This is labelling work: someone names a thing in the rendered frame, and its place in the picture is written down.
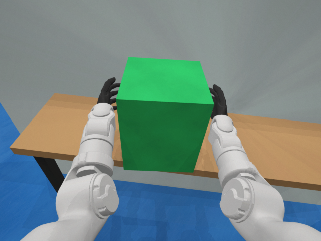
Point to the right robot forearm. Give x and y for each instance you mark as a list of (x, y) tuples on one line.
[(230, 156)]

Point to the left robot upper arm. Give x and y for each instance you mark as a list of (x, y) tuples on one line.
[(83, 206)]

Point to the carton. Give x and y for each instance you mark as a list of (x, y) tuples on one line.
[(164, 107)]

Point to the left robot hand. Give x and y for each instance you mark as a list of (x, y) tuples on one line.
[(106, 94)]

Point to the left robot forearm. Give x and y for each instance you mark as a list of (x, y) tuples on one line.
[(96, 146)]

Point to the right robot upper arm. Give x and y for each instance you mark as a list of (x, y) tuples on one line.
[(257, 210)]

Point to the right robot hand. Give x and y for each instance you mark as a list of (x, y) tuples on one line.
[(220, 107)]

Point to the table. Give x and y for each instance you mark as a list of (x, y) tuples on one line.
[(286, 153)]

